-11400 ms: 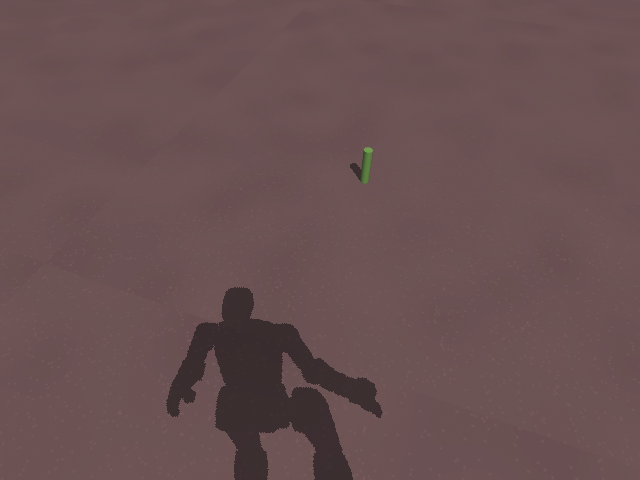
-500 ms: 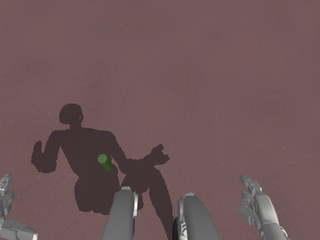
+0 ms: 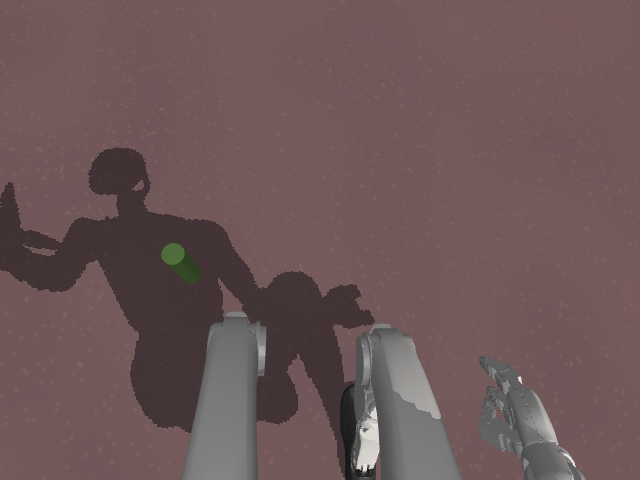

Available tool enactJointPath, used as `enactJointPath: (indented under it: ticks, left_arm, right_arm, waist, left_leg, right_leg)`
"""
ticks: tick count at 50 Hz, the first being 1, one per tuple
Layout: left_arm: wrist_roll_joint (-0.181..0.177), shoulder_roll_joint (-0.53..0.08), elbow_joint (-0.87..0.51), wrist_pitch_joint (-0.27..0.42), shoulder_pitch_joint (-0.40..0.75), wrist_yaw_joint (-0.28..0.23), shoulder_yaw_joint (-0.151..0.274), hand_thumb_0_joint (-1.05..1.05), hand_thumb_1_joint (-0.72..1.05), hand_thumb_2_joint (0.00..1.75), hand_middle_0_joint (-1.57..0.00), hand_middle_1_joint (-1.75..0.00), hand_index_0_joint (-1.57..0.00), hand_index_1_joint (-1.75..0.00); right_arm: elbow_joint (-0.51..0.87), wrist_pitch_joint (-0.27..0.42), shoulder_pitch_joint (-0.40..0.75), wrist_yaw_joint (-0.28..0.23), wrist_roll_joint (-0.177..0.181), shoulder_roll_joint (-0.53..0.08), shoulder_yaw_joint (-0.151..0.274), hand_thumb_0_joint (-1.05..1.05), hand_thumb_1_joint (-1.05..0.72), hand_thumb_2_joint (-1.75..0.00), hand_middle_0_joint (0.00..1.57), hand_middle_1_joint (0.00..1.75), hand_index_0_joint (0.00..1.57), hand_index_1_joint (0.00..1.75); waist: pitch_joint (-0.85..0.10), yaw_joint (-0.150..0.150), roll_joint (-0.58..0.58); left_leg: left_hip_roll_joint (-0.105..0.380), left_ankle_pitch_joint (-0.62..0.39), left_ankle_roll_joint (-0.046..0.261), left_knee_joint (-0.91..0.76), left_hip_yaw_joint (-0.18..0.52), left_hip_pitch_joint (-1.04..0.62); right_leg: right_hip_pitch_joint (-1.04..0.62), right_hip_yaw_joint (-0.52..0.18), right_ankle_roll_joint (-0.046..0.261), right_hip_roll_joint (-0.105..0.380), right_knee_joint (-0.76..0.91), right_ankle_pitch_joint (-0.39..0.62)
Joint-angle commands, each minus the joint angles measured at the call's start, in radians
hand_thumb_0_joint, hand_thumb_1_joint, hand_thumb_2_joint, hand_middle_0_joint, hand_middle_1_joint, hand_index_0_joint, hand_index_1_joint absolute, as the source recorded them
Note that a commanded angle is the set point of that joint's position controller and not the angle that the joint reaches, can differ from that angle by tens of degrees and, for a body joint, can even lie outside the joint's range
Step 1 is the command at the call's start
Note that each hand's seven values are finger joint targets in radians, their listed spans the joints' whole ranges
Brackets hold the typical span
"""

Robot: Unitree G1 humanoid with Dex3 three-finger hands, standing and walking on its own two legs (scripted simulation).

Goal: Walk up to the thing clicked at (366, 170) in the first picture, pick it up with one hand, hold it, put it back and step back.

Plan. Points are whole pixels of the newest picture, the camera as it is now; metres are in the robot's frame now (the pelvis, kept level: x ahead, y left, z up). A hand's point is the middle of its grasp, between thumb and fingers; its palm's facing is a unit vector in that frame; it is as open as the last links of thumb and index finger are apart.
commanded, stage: go down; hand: left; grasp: from the side
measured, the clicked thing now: (183, 265) +0.42 +0.27 -0.40
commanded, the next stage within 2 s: approach in 1.24 s
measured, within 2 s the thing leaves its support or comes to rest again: neither
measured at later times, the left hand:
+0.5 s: hand out of the picture +0.31 +0.44 -0.07, palm faces +0.32 -0.94 -0.11, open 17.5 cm
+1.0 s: hand out of the picture +0.32 +0.45 -0.08, palm faces +0.33 -0.94 -0.10, open 17.6 cm
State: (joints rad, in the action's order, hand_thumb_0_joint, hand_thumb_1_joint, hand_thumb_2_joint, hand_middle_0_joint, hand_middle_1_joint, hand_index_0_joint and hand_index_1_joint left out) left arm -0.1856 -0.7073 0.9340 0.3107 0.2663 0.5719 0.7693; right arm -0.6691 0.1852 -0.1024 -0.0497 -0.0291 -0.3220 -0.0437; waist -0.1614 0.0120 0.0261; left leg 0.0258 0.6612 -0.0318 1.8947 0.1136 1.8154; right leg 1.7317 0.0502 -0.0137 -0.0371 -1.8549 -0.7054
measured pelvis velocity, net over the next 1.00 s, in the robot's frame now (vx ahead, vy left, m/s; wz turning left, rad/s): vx -0.03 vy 0.00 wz -0.04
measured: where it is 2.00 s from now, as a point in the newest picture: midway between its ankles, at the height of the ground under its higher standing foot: (297, 450)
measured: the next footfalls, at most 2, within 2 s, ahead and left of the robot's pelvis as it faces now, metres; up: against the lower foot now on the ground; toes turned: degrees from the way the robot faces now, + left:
none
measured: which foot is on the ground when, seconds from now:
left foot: down 0.00-1.00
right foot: down 0.00-1.00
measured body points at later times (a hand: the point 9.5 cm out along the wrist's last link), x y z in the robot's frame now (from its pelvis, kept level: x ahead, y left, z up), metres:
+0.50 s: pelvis -0.02 +0.00 -0.07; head +0.18 +0.06 +0.33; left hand +0.29 +0.49 -0.06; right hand +0.16 -0.27 -0.17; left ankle +0.07 +0.13 -0.46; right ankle +0.06 -0.13 -0.46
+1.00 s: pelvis -0.03 +0.00 -0.10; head +0.17 +0.06 +0.30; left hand +0.29 +0.50 -0.08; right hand +0.14 -0.27 -0.20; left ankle +0.07 +0.13 -0.46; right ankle +0.06 -0.13 -0.46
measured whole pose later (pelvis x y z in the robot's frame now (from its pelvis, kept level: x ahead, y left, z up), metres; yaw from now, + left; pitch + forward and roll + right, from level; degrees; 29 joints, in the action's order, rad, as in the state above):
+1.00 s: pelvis -0.03 +0.00 -0.10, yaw -3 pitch +31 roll -7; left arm -0.19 -0.92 1.09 0.32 0.48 0.69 0.92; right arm -0.69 0.18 -0.10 -0.04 -0.05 -0.36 -0.11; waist -0.10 0.03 0.05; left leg 0.02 0.66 -0.04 2.21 0.15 2.10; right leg 2.01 0.07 -0.02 -0.05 -2.17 -0.71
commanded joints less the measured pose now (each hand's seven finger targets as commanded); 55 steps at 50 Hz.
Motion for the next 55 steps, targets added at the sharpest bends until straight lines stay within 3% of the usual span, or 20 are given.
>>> enactJointPath:
  ticks: [1,3,4,11,18,19,20,29,33,36,40,43,45,51,52,55]
  left_arm:
    - [-0.04,-0.422,-0.118,0.08,0.103,0.03,0.127,0.0,-0.57,0.01,-0.06,-0.04,-0.06,-0.04]
    - [-0.038,-0.475,-0.119,0.084,0.135,0.037,0.153,0.0,-0.56,0.01,-0.06,-0.03,-0.06,-0.04]
    - [-0.039,-0.452,-0.091,0.079,0.125,0.048,0.141,0.0,-0.54,0.02,-0.06,-0.04,-0.05,-0.04]
    - [-0.04,-0.548,-0.088,0.075,0.198,0.069,0.184,0.0,-0.53,0.02,-0.06,-0.03,-0.05,-0.03]
    - [-0.044,-0.554,-0.064,0.067,0.229,0.093,0.181,0.0,-0.54,0.04,-0.05,-0.04,-0.04,-0.05]
    - [-0.041,-0.592,-0.092,0.068,0.256,0.092,0.188,0.0,-0.54,0.04,-0.05,-0.04,-0.05,-0.05]
    - [-0.044,-0.572,-0.065,0.066,0.239,0.097,0.192,0.0,-0.53,0.04,-0.05,-0.04,-0.04,-0.04]
    - [-0.04,-0.598,-0.07,0.064,0.301,0.101,0.192,0.0,-0.55,0.06,-0.04,-0.05,-0.04,-0.06]
    - [-0.039,-0.614,-0.074,0.065,0.311,0.102,0.204,0.0,-0.56,0.05,-0.05,-0.05,-0.04,-0.05]
    - [-0.039,-0.626,-0.061,0.064,0.322,0.103,0.203,0.0,-0.57,0.07,-0.05,-0.05,-0.04,-0.07]
    - [-0.041,-0.638,-0.06,0.064,0.319,0.108,0.212,0.0,-0.6,0.06,-0.05,-0.05,-0.04,-0.06]
    - [-0.047,-0.644,-0.04,0.066,0.341,0.11,0.212,0.0,-0.58,0.06,-0.05,-0.05,-0.04,-0.06]
    - [-0.045,-0.678,-0.046,0.07,0.333,0.111,0.23,0.0,-0.59,0.06,-0.05,-0.05,-0.04,-0.06]
    - [-0.049,-0.673,-0.033,0.075,0.346,0.123,0.224,0.0,-0.59,0.05,-0.05,-0.04,-0.04,-0.05]
    - [-0.049,-0.682,-0.039,0.077,0.34,0.125,0.234,0.0,-0.58,0.06,-0.05,-0.04,-0.04,-0.06]
    - [-0.051,-0.673,-0.035,0.075,0.344,0.128,0.227,0.0,-0.58,0.07,-0.05,-0.04,-0.03,-0.06]
  right_arm:
    - [0.07,0.033,-0.08,-0.022,0.003,-0.21,0.073,0.0,-0.89,-0.9,0.2,0.3,0.2,0.3]
    - [0.073,0.03,-0.078,-0.025,0.001,-0.221,0.068,0.0,-0.89,-0.9,0.2,0.3,0.2,0.3]
    - [0.067,0.03,-0.08,-0.024,0.001,-0.222,0.068,0.0,-0.89,-0.9,0.2,0.3,0.2,0.3]
    - [0.063,0.03,-0.081,-0.025,-0.004,-0.23,0.055,0.0,-0.9,-0.9,0.2,0.3,0.2,0.3]
    - [0.046,0.033,-0.091,-0.026,-0.008,-0.243,0.046,0.0,-0.9,-0.9,0.2,0.3,0.2,0.3]
    - [0.045,0.032,-0.096,-0.025,-0.009,-0.244,0.045,0.0,-0.9,-0.9,0.2,0.3,0.2,0.3]
    - [0.047,0.031,-0.09,-0.027,-0.008,-0.247,0.047,0.0,-0.9,-0.91,0.2,0.3,0.2,0.3]
    - [0.049,0.029,-0.085,-0.021,-0.009,-0.258,0.042,0.0,-0.9,-0.9,0.2,0.3,0.2,0.3]
    - [0.047,0.025,-0.095,-0.018,-0.011,-0.255,0.036,0.0,-0.9,-0.91,0.2,0.3,0.2,0.3]
    - [0.043,0.024,-0.094,-0.016,-0.009,-0.259,0.035,0.0,-0.9,-0.91,0.2,0.3,0.2,0.3]
    - [0.043,0.023,-0.101,-0.016,-0.012,-0.263,0.032,0.0,-0.91,-0.91,0.2,0.3,0.2,0.3]
    - [0.041,0.022,-0.099,-0.013,-0.011,-0.257,0.025,0.0,-0.91,-0.91,0.2,0.3,0.2,0.3]
    - [0.04,0.023,-0.092,-0.012,-0.012,-0.261,0.026,0.0,-0.9,-0.91,0.2,0.3,0.2,0.3]
    - [0.042,0.024,-0.098,-0.011,-0.017,-0.261,0.022,0.0,-0.91,-0.91,0.2,0.3,0.2,0.3]
    - [0.039,0.025,-0.1,-0.01,-0.016,-0.268,0.024,0.0,-0.91,-0.91,0.2,0.3,0.2,0.3]
    - [0.03,0.023,-0.107,-0.007,-0.016,-0.267,0.024,0.0,-0.91,-0.91,0.2,0.3,0.2,0.3]
  waist:
    - [-0.538,-0.051,-0.182]
    - [-0.549,-0.056,-0.204]
    - [-0.543,-0.05,-0.193]
    - [-0.534,-0.056,-0.201]
    - [-0.546,-0.044,-0.233]
    - [-0.551,-0.051,-0.24]
    - [-0.554,-0.045,-0.23]
    - [-0.51,-0.038,-0.251]
    - [-0.532,-0.04,-0.251]
    - [-0.509,-0.039,-0.241]
    - [-0.529,-0.036,-0.249]
    - [-0.495,-0.029,-0.216]
    - [-0.508,-0.047,-0.217]
    - [-0.523,-0.028,-0.21]
    - [-0.523,-0.039,-0.227]
    - [-0.506,-0.033,-0.231]
  left_leg:
    - [0.004,-0.199,0.052,-0.207,-0.036,-0.415]
    - [0.006,-0.188,0.049,-0.199,-0.03,-0.411]
    - [0.007,-0.184,0.049,-0.193,-0.031,-0.406]
    - [0.007,-0.106,0.053,-0.138,-0.05,-0.295]
    - [0.012,-0.175,0.051,-0.089,-0.041,-0.303]
    - [0.011,-0.163,0.051,-0.083,-0.041,-0.288]
    - [0.013,-0.174,0.051,-0.078,-0.037,-0.303]
    - [0.019,-0.055,0.05,-0.065,-0.025,-0.243]
    - [0.015,-0.101,0.051,-0.04,-0.033,-0.226]
    - [0.016,-0.054,0.052,-0.038,-0.029,-0.211]
    - [0.012,-0.091,0.052,-0.015,-0.034,-0.217]
    - [0.008,-0.055,0.057,0.002,-0.043,-0.155]
    - [0.01,-0.055,0.058,0.013,-0.049,-0.159]
    - [0.007,-0.092,0.06,0.045,-0.055,-0.139]
    - [0.01,-0.099,0.057,0.036,-0.049,-0.153]
    - [0.011,-0.08,0.055,0.033,-0.044,-0.153]
  right_leg:
    - [-0.168,0.021,0.057,-0.01,0.149,0.171]
    - [-0.155,0.026,0.059,-0.011,0.123,0.164]
    - [-0.145,0.029,0.058,-0.011,0.119,0.163]
    - [-0.129,0.029,0.055,-0.016,0.078,0.107]
    - [-0.062,0.049,0.06,-0.02,0.009,0.163]
    - [-0.066,0.046,0.06,-0.019,0.008,0.153]
    - [-0.055,0.051,0.06,-0.02,0.001,0.165]
    - [0.018,0.067,0.057,-0.022,-0.05,0.1]
    - [0.009,0.066,0.059,-0.021,-0.068,0.124]
    - [0.034,0.068,0.059,-0.024,-0.07,0.09]
    - [0.031,0.068,0.059,-0.022,-0.084,0.114]
    - [0.029,0.066,0.056,-0.025,-0.074,0.078]
    - [0.033,0.062,0.056,-0.026,-0.079,0.076]
    - [0.012,0.059,0.054,-0.026,-0.086,0.101]
    - [0.023,0.066,0.058,-0.026,-0.104,0.11]
    - [0.045,0.072,0.058,-0.028,-0.106,0.096]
